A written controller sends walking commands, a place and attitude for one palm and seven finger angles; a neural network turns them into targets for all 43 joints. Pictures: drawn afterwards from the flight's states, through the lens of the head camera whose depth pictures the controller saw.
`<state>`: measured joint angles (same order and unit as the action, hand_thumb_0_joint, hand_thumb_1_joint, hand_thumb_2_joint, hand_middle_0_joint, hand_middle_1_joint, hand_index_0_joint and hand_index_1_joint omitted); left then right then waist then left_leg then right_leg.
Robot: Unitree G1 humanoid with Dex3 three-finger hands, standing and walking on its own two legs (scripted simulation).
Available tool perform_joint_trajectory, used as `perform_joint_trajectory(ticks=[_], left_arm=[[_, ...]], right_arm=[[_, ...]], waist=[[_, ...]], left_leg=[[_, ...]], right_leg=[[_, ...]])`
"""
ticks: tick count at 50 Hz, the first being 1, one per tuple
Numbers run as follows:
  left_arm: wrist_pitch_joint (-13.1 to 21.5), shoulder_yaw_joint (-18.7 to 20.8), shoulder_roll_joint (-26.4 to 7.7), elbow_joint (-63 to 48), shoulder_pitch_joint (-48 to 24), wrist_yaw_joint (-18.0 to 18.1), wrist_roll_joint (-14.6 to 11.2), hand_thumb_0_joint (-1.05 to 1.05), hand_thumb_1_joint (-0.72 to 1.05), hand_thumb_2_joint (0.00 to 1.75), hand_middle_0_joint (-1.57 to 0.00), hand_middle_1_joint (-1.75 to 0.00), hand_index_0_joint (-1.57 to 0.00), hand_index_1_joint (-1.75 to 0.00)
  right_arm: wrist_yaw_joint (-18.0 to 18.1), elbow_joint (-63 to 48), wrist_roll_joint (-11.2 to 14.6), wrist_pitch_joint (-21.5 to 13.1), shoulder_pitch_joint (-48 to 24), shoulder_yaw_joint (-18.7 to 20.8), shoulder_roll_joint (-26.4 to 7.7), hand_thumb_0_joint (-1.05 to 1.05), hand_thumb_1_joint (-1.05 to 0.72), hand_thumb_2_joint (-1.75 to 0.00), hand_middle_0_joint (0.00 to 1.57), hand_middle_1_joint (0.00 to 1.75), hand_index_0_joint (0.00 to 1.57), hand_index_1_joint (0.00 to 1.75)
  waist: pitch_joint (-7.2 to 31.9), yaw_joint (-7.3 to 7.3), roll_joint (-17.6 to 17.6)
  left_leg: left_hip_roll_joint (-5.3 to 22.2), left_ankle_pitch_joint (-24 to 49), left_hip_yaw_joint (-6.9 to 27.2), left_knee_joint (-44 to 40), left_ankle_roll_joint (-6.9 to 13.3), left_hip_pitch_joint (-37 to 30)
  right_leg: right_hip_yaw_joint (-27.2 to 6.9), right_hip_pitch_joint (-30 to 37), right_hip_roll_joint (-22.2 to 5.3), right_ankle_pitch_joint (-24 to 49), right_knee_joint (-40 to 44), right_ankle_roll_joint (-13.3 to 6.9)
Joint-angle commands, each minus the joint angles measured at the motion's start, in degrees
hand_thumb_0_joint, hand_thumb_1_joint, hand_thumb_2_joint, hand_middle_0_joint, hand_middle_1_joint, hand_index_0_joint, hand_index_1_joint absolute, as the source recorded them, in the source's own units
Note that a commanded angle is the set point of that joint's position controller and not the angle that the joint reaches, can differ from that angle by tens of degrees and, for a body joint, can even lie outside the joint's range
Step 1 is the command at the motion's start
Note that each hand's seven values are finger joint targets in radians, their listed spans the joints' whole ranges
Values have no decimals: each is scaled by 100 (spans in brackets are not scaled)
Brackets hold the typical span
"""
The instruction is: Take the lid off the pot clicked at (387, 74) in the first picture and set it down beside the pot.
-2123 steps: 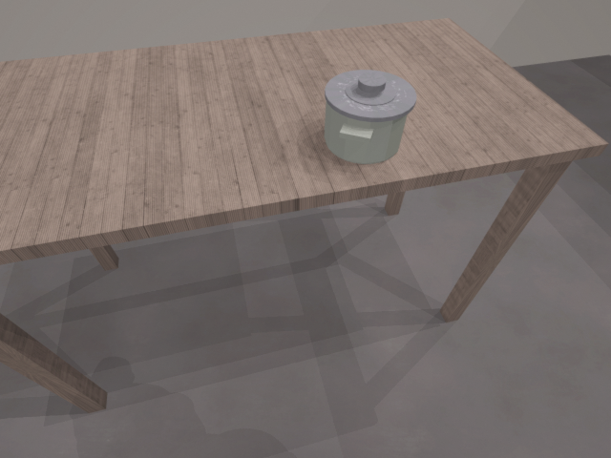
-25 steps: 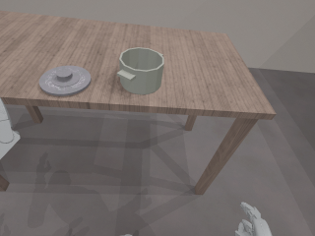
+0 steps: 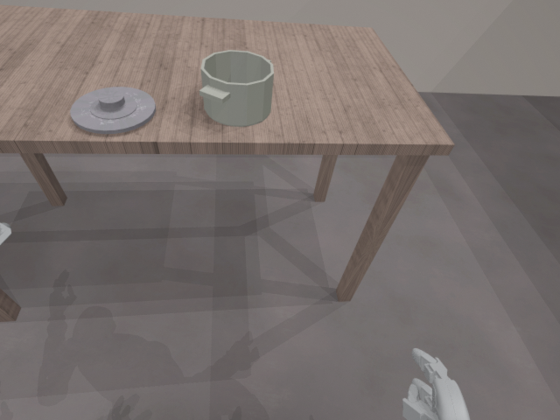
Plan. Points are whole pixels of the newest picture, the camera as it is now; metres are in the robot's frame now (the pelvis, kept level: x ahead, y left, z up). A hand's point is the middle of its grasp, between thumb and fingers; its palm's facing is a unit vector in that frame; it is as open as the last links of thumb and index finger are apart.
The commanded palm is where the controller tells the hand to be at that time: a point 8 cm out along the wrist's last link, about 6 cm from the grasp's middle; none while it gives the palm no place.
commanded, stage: stop stepping back and stand still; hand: left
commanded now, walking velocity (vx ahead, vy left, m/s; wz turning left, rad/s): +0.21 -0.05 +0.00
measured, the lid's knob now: (111, 99) +0.67 +0.34 +0.08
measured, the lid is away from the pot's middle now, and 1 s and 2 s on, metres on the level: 0.25 0.25 0.25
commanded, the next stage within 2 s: let the arm hang, fingers relaxed in 1.44 s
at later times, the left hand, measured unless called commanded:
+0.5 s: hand out of the picture +0.14 +0.26 +0.23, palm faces +0.48 -0.79 -0.38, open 7.4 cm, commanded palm +0.06 +0.29 +0.27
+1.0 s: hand out of the picture +0.03 +0.21 -0.17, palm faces +0.25 -0.96 -0.14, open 6.9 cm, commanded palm none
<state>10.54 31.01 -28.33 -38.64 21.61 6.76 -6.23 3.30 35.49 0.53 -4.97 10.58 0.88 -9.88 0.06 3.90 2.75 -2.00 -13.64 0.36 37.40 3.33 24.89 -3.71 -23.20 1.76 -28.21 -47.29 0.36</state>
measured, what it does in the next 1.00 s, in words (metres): steps on the spot: left foot, then right foot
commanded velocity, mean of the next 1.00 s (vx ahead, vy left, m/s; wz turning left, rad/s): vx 0.09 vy -0.02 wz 0.00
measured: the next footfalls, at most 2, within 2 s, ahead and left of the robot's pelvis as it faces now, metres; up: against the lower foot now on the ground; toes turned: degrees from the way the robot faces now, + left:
left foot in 0.28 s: +0.01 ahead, +0.16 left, +0.00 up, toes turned +11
right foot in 0.48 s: +0.00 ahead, -0.08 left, +0.00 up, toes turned +9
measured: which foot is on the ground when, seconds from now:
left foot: down 0.00-0.12, up 0.14-0.26, down 0.28-1.00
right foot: down 0.00-0.30, up 0.32-0.46, down 0.48-1.00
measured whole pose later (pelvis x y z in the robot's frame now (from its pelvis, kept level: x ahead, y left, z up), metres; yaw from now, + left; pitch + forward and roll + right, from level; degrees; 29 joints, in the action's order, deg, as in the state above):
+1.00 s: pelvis -0.03 +0.03 -0.01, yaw +11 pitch +0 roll -1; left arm -2.5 3.0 -7.7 43.6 16.6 1.7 -0.5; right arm 0.2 47.6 -1.3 1.2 16.3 2.0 -11.0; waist -3.5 2.2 0.9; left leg 1.1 -18.2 0.3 41.1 1.0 21.6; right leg 1.7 -16.7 1.0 -23.6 -40.5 -0.6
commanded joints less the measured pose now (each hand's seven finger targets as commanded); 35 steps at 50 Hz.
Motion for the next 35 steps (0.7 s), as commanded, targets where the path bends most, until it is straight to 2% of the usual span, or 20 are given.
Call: perform_joint_trajectory(ticks=[1,2,4,7,8,10,12,13,14,15,16,18,22,23,25,27,29,32,33,35], left_arm=[[379,835,-1110,-2404,990,181,31,0,90,90,-20,-30,-20,-30],[393,906,-1236,-2768,1243,185,98,0,90,90,-20,-30,-20,-30],[416,861,-1230,-2728,1592,226,200,0,90,90,-20,-30,-20,-30],[471,999,-1341,-2405,998,351,206,0,90,90,-20,-30,-20,-30],[440,911,-1194,-2177,682,399,191,0,90,90,-20,-30,-20,-30],[352,727,-908,-1110,315,442,163,0,90,90,-20,-30,-20,-30],[280,240,-532,-277,-279,409,154,0,90,90,-20,-30,-20,-30],[288,216,-557,-154,-503,409,157,0,90,90,-20,-30,-20,-30],[308,104,-466,-25,-620,397,155,0,90,90,-20,-30,-20,-30],[291,41,-549,-82,-1006,366,203,0,90,90,-20,-30,-20,-30],[174,269,-877,-36,-959,243,278,0,90,90,-20,-30,-20,-30],[171,-67,-526,-85,-846,176,203,0,90,90,-20,-30,-20,-30],[118,36,-825,-1354,164,107,289,0,90,90,-20,-30,-20,-30],[184,33,-834,-1769,353,102,301,0,90,90,-20,-30,-20,-30],[222,458,-1294,-2472,636,192,293,0,90,90,-20,-30,-20,-30],[358,704,-1505,-2875,207,351,322,0,90,90,-20,-30,-20,-30],[341,636,-1115,-2451,625,400,266,0,90,90,-20,-30,-20,-30],[385,419,-710,-1604,368,449,236,0,90,90,-20,-30,-20,-30],[-522,-2507,1339,3638,281,-434,934,0,90,90,-20,-30,-20,-30],[-1021,-2356,1195,3912,525,-645,887,0,90,90,-20,-30,-20,-30]], right_arm=[[-112,-1203,18,-374,-498,123,-689,0,-90,-90,20,30,20,30],[-132,-1358,33,-357,-567,128,-738,0,-90,-90,20,30,20,30],[-117,-1336,30,-292,-494,153,-720,0,-90,-90,20,30,20,30],[-86,-931,-35,-126,-290,321,-821,0,-90,-90,20,30,20,30],[-46,-815,-38,-75,-240,348,-818,0,-90,-90,20,30,20,30],[34,-806,14,-50,-49,307,-806,0,-90,-90,20,30,20,30],[130,-807,113,-85,-219,231,-835,0,-90,-90,20,30,20,30],[162,-748,113,-140,-254,220,-1001,0,-90,-90,20,30,20,30],[174,-783,129,-183,-220,235,-1125,0,-90,-90,20,30,20,30],[143,-879,166,-200,-254,202,-1062,0,-90,-90,20,30,20,30],[107,-846,127,-167,-312,279,-1039,0,-90,-90,20,30,20,30],[-21,-961,200,-281,-373,190,-841,0,-90,-90,20,30,20,30],[-124,-1214,81,-227,-783,89,-812,0,-90,-90,20,30,20,30],[-121,-1208,17,-191,-740,99,-781,0,-90,-90,20,30,20,30],[-123,-1143,-64,-119,-585,177,-751,0,-90,-90,20,30,20,30],[-120,-943,-38,-115,-381,194,-766,0,-90,-90,20,30,20,30],[-53,-907,-61,-96,-194,216,-695,0,-90,-90,20,30,20,30],[46,-809,-27,-115,-256,107,-600,0,-90,-90,20,30,20,30],[-495,599,14,-541,407,523,-1414,0,-90,-90,20,30,20,30],[-424,278,-91,-21,428,485,-1425,0,-90,-90,20,30,20,30]], waist=[[924,-363,-1926],[1023,-418,-1917],[987,-352,-1130],[668,-307,566],[448,-231,364],[406,-78,222],[-86,-24,-167],[-313,-70,-650],[-488,-77,-1523],[-703,-34,-1658],[-187,-211,-1163],[-541,-166,-1225],[-21,-395,-860],[132,-384,-610],[444,-385,512],[829,-334,-27],[566,-283,-634],[323,-201,-566],[4,272,-1002],[78,83,-1634]], left_leg=[[1376,-940,1794,-2357,243,-69],[1145,-2106,1422,-2438,56,534],[572,-2251,700,-1720,-206,1056],[161,-1087,189,1589,-465,81],[265,-1045,268,1932,-416,-90],[522,-1260,449,971,-226,-902],[443,-1336,225,-471,-109,-1586],[718,-2048,710,-1367,55,-1191],[1317,-2905,1823,-2151,339,-754],[1739,-3306,2753,-2577,649,-15],[1489,-1962,1761,-2408,610,258],[1697,-3311,2728,-2738,767,555],[1217,-2924,1448,-2208,218,1022],[871,-2552,1031,-1600,73,1027],[122,-1149,-48,994,-241,1084],[257,-1199,72,2023,-288,789],[468,-1214,286,1316,-237,267],[370,-299,-23,-825,-158,-1241],[1020,715,464,-75,-58,-949],[1766,-12,2485,-1322,605,-501]], right_leg=[[140,1099,-74,309,967,1],[363,1975,-29,598,1514,-7],[95,2563,-335,398,2249,-237],[-2317,478,-2122,-1350,4031,-1166],[-2184,53,-2120,-1254,3993,-1205],[-1405,-468,-1900,-1311,3463,-988],[-332,-929,-1153,-1325,2840,-618],[98,-640,-703,-944,2190,-437],[602,-447,-149,-170,1095,-154],[599,-289,184,239,123,-29],[754,414,401,135,-818,-6],[266,-99,162,187,-968,-6],[445,1989,33,302,1712,-129],[83,2161,-149,69,2279,-284],[-2522,1938,-1744,-699,3753,-1113],[-2514,1750,-2102,617,3620,-1213],[-2188,1179,-1987,478,3485,-1231],[-846,664,-1354,1014,2839,-873],[704,-540,-1384,2157,957,-418],[506,-1094,-203,-284,-649,-21]])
